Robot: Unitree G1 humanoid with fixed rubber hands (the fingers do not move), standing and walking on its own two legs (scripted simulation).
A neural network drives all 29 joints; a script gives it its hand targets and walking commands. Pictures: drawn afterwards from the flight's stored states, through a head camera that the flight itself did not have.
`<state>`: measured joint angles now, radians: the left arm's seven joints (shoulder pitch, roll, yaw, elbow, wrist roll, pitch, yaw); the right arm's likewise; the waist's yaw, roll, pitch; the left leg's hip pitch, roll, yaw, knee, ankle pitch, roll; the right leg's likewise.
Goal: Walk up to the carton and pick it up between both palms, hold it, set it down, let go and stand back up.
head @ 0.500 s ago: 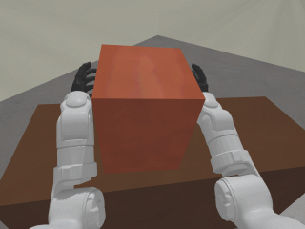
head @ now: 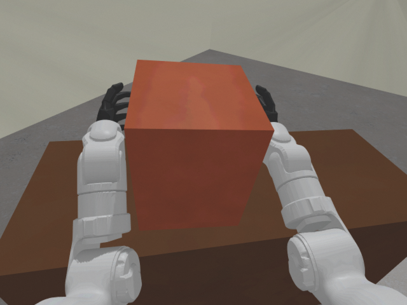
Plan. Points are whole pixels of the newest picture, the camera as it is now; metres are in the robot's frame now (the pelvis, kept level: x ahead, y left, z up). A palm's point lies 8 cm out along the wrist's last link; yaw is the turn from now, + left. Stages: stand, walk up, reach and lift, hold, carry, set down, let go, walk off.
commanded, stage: hold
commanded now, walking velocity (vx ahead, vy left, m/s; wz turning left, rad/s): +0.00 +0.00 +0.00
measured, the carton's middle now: (190, 147) +0.36 +0.01 +0.19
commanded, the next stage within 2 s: none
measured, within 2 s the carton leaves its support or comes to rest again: neither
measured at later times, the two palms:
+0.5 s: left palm (110, 125) +0.36 +0.15 +0.23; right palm (266, 125) +0.37 -0.14 +0.24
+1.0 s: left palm (109, 126) +0.36 +0.15 +0.23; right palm (265, 126) +0.37 -0.14 +0.23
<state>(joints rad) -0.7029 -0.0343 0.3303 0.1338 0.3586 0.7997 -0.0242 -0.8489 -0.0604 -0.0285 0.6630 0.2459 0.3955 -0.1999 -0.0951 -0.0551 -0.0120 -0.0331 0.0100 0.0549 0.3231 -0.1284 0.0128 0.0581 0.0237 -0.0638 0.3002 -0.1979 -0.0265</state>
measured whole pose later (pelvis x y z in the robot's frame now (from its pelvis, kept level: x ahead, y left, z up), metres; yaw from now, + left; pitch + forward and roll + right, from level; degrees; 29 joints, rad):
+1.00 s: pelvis +0.00 +0.00 +0.00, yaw +0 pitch -10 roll +0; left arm -0.69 -0.03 0.34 0.12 0.35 0.80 -0.03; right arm -0.84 -0.06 0.00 0.64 0.27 0.41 -0.22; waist -0.10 -0.05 -0.01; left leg -0.03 0.01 0.05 0.32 -0.13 0.01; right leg 0.07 0.03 -0.06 0.30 -0.20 -0.03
